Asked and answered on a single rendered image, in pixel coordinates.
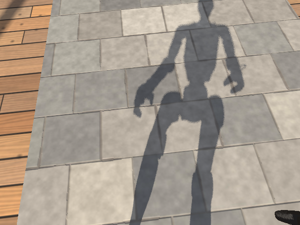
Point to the robot right hand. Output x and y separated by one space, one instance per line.
288 216

